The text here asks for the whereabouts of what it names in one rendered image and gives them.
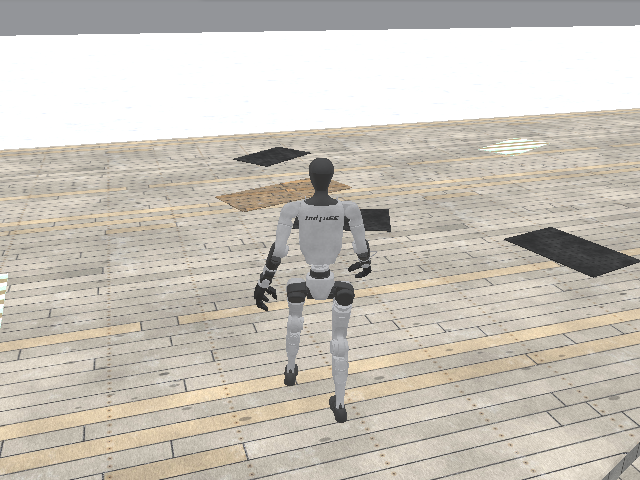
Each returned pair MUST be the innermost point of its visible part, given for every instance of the robot shin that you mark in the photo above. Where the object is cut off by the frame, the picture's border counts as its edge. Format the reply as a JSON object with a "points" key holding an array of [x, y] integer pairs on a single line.
{"points": [[340, 367], [292, 345]]}

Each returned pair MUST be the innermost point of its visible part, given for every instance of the right robot hand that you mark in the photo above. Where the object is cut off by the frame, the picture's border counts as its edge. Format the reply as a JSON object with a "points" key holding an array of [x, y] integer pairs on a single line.
{"points": [[364, 273]]}

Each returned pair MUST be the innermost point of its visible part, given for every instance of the robot left shin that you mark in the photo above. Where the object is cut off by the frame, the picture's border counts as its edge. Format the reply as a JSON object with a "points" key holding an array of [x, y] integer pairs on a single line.
{"points": [[292, 345]]}

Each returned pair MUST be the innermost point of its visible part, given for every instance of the robot right upper arm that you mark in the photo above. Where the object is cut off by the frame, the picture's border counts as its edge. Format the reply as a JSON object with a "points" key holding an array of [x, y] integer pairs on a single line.
{"points": [[352, 212]]}

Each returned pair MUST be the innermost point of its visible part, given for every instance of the robot right shin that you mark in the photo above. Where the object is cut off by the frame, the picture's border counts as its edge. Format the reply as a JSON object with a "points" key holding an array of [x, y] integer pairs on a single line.
{"points": [[340, 367]]}

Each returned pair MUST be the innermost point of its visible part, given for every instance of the robot left upper arm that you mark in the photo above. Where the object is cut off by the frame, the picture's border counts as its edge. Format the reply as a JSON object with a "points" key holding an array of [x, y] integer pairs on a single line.
{"points": [[289, 211]]}

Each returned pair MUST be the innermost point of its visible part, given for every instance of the left robot hand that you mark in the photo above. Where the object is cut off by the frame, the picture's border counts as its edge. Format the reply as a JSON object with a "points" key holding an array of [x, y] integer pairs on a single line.
{"points": [[259, 296]]}

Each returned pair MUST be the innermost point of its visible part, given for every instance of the robot right forearm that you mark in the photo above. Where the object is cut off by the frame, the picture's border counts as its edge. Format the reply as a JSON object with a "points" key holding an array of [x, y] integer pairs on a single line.
{"points": [[364, 258]]}

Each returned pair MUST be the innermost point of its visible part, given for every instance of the robot left forearm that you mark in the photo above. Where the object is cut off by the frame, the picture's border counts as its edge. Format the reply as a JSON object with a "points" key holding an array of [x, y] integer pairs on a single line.
{"points": [[269, 269]]}

